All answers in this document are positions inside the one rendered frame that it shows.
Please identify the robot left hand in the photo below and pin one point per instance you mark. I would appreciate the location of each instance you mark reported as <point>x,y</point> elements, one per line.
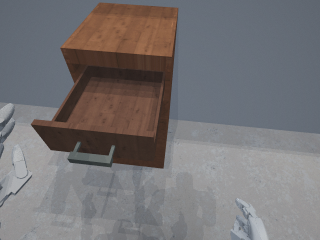
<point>15,180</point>

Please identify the cabinet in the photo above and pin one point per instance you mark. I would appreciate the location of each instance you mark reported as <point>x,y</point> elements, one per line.
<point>128,36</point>

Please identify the handle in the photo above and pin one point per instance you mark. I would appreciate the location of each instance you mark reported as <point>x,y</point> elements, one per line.
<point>91,159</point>

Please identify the drawer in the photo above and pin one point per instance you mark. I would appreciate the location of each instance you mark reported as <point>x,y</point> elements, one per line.
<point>108,106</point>

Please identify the robot right hand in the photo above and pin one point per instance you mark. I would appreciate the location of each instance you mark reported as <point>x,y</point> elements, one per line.
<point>253,227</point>

